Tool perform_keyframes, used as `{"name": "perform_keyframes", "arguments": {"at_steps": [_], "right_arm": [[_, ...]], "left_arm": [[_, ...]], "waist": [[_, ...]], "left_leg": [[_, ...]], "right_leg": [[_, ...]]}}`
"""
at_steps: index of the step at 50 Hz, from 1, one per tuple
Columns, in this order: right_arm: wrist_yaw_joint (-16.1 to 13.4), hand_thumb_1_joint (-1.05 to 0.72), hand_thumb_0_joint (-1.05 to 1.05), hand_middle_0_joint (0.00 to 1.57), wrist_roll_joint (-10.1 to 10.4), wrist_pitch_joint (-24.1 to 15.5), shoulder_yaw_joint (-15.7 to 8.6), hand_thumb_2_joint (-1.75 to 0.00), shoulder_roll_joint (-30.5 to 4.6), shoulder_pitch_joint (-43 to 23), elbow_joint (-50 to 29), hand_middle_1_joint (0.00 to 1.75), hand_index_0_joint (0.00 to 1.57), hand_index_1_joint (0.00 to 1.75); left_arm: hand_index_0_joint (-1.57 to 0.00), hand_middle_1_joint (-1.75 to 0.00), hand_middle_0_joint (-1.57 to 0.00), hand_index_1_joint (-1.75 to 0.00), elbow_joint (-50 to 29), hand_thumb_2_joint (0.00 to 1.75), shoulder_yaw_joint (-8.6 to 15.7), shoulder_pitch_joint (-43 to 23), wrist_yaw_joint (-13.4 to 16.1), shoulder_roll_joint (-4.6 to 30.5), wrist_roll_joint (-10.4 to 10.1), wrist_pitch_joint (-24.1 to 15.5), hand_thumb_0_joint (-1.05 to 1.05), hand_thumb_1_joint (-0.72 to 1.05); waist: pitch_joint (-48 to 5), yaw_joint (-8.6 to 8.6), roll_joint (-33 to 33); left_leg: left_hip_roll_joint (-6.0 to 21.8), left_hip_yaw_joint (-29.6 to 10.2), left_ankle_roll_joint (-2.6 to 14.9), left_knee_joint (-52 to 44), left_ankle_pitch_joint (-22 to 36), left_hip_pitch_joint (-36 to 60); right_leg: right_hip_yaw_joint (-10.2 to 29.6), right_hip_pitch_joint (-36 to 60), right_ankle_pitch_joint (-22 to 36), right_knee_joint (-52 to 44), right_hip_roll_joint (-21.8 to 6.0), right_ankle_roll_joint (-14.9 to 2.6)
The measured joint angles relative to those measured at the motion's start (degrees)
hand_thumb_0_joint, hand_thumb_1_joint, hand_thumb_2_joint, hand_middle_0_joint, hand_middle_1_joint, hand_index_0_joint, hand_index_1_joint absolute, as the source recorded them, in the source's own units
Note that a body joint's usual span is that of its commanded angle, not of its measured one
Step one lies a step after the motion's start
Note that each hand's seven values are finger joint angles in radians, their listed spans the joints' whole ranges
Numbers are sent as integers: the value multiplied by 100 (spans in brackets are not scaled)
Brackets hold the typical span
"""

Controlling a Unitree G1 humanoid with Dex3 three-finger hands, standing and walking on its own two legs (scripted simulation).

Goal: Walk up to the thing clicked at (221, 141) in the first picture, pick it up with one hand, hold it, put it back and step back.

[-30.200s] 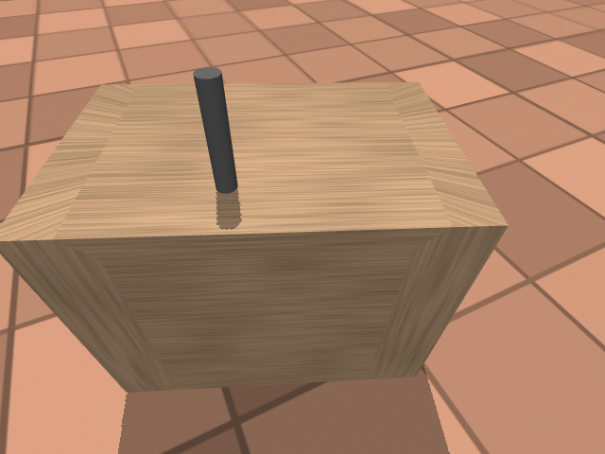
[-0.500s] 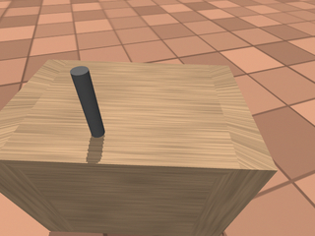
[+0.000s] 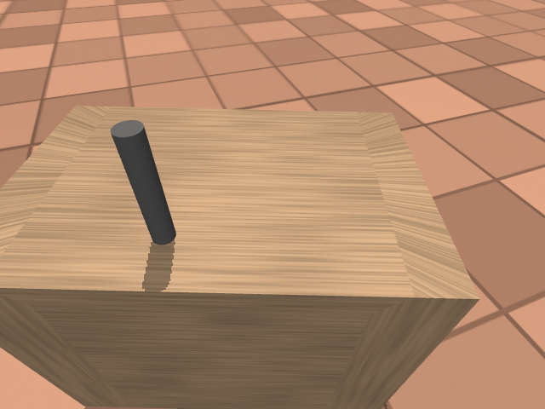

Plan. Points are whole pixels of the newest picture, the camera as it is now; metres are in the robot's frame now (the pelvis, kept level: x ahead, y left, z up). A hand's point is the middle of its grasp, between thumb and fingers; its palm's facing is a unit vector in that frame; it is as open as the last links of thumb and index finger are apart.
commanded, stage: home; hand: left
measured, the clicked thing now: (148, 190) +0.46 +0.23 +0.09
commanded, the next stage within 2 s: stand in 0.60 s
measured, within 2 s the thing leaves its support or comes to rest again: neither
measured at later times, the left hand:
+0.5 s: hand out of the picture +0.09 +0.26 -0.16, palm faces -0.06 -0.93 -0.35, open 17.6 cm
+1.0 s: hand out of the picture +0.09 +0.26 -0.16, palm faces -0.05 -0.94 -0.35, open 13.0 cm
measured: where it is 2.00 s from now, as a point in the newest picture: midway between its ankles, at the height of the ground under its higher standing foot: outside the picture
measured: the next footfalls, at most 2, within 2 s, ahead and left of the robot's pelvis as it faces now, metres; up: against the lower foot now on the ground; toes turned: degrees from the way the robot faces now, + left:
none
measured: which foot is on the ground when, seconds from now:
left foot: down 0.00-1.00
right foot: down 0.00-1.00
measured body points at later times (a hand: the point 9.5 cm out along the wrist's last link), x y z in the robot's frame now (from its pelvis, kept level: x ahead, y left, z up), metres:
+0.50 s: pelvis +0.02 +0.01 +0.00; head +0.03 +0.01 +0.45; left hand +0.10 +0.31 -0.13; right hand +0.09 -0.30 -0.13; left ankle +0.05 +0.12 -0.75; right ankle -0.02 -0.13 -0.75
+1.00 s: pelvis +0.02 +0.01 +0.00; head +0.02 +0.01 +0.45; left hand +0.09 +0.31 -0.13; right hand +0.09 -0.30 -0.13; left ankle +0.05 +0.12 -0.75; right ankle -0.02 -0.13 -0.75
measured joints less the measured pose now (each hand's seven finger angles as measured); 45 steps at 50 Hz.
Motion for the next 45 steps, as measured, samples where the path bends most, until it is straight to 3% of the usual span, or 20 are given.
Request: {"name": "perform_keyframes", "arguments": {"at_steps": [37,45], "right_arm": [[-38,-90,1,20,1,-3,-39,-90,50,-186,60,30,21,30],[-33,-90,1,20,2,1,-66,-90,45,-183,72,30,20,30]], "left_arm": [[-6,-5,-6,-5,-24,4,48,-163,26,-9,6,38,0,-55],[-15,-19,-15,-19,-37,30,60,-120,18,-5,11,48,0,-30]], "waist": [[55,-11,-91],[71,-16,-90]], "left_leg": [[-66,116,57,-81,-175,179],[-75,118,68,-97,-147,183]], "right_leg": [[104,224,-52,-252,-86,69],[106,220,-35,-249,-96,75]]}}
